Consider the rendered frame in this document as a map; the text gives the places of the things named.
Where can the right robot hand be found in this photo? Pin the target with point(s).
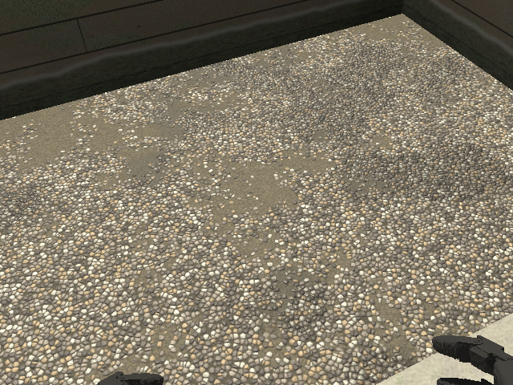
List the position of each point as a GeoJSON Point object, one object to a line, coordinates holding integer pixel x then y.
{"type": "Point", "coordinates": [481, 352]}

